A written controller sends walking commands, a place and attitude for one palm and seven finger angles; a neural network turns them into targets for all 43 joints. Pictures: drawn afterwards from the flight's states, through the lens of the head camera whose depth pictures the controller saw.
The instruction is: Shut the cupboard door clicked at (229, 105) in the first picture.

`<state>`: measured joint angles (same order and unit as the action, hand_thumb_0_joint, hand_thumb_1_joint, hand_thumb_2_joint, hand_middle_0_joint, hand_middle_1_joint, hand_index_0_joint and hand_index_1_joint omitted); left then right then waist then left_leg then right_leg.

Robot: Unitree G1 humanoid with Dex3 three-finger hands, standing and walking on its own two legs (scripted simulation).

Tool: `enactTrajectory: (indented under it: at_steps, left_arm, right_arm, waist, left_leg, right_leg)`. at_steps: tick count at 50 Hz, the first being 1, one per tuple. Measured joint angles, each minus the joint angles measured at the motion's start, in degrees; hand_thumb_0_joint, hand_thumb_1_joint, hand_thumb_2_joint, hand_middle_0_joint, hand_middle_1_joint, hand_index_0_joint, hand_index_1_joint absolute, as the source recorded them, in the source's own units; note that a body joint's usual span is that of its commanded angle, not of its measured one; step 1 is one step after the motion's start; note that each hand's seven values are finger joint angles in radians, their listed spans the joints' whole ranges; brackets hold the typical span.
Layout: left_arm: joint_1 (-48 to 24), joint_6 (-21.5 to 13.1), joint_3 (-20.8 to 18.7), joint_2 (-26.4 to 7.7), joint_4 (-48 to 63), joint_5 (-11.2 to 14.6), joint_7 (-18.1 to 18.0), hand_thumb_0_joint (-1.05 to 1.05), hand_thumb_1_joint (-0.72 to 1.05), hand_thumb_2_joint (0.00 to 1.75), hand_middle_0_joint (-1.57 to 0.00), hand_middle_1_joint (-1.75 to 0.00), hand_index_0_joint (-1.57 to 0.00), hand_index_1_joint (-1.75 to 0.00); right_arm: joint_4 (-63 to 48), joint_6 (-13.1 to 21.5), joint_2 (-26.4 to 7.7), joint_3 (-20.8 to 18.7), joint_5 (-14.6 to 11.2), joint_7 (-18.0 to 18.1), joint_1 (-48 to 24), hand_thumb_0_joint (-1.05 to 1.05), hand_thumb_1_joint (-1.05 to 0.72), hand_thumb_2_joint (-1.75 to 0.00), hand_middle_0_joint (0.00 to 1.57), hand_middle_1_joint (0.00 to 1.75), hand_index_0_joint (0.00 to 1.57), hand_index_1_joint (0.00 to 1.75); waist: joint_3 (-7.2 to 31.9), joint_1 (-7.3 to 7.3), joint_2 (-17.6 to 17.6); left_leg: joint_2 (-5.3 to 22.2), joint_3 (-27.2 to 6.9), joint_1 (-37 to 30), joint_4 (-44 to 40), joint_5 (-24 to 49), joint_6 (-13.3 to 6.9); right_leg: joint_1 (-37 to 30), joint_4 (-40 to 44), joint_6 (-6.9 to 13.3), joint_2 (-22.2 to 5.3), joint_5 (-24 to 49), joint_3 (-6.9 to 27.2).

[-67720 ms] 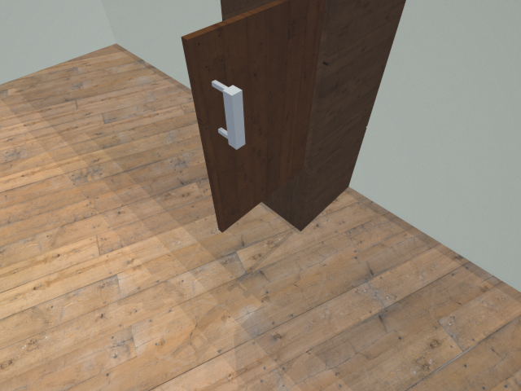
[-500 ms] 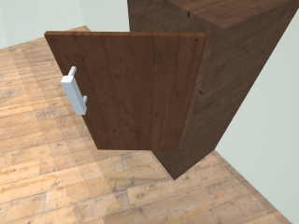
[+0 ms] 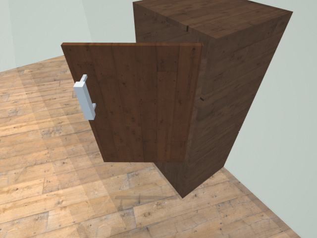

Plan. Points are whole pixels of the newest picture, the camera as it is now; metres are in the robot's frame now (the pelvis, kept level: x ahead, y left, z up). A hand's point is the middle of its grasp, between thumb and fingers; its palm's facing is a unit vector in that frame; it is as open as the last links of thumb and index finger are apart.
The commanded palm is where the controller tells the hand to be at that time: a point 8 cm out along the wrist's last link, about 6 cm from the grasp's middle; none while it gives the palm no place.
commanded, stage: come to a stop and stand still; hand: left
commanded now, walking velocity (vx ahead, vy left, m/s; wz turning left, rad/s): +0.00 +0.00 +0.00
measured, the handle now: (87, 97) +0.50 +0.26 +0.09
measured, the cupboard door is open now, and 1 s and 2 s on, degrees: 54 54 54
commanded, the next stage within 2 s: look again from close up in 0.36 s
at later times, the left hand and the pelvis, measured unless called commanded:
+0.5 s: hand out of the picture +0.00 +0.20 -0.17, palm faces +0.02 -0.98 -0.21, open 7.4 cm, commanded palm none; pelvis -0.02 +0.01 +0.00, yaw +1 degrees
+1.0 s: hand out of the picture -0.02 +0.21 -0.17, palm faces +0.05 -0.98 -0.20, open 7.4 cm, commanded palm none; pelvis -0.02 +0.02 +0.00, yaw +2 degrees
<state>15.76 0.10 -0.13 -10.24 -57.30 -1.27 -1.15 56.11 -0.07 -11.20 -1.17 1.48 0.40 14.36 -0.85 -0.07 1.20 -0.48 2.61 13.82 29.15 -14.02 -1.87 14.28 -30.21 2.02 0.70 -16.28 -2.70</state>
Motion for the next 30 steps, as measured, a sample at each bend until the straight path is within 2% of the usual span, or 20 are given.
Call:
enactTrajectory:
  at_steps: [10, 18, 30]
  left_arm:
    - [1.5, -0.4, -0.5, -1.4, -1.9, 0.4, 0.6, 0.00, 0.90, 0.90, -0.20, -0.30, -0.20, -0.30]
    - [0.3, -0.3, -0.5, -1.4, -3.1, 0.4, 0.7, 0.00, 0.90, 0.90, -0.20, -0.30, -0.20, -0.30]
    - [-1.3, -0.9, 0.1, -0.5, -3.8, 0.4, 0.7, 0.00, 0.90, 0.90, -0.20, -0.30, -0.20, -0.30]
  right_arm:
    - [3.7, 0.0, -1.0, 0.3, -0.1, 0.1, 2.5, 0.01, -0.91, -0.90, 0.20, 0.30, 0.20, 0.30]
    - [6.7, 0.2, -1.2, 0.3, -0.1, 0.3, 4.3, 0.01, -0.91, -0.90, 0.20, 0.30, 0.20, 0.30]
    - [7.4, 0.8, -0.2, 0.6, -0.3, 0.2, 1.6, 0.01, -0.91, -0.90, 0.20, 0.30, 0.20, 0.30]
  waist:
    - [-1.6, 0.43, -0.1]
    - [-1.7, 0.68, -0.8]
    - [-1.3, 0.52, -1.1]
  left_leg:
    - [-0.7, -0.4, 1.4, -2.7, 2.6, 0.1]
    - [-1.0, -0.5, 1.5, -3.2, 3.9, -0.3]
    - [-1.6, -0.6, 0.8, -4.4, 5.7, -0.6]
  right_leg:
    - [1.4, 2.6, 0.1, -0.2, 3.6, 0.4]
    - [1.7, 2.2, -0.1, -0.2, 2.3, 0.6]
    - [0.9, 3.4, -0.6, -0.5, 4.4, 1.1]
